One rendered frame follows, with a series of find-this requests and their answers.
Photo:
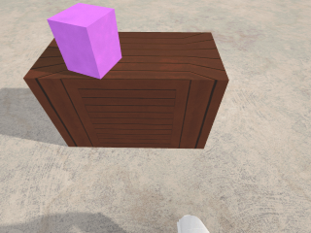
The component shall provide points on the right robot thigh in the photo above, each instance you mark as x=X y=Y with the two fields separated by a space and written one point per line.
x=191 y=224

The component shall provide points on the pedestal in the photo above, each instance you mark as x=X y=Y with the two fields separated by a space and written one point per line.
x=164 y=93

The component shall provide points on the carton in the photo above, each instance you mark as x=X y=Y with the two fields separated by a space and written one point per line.
x=88 y=38

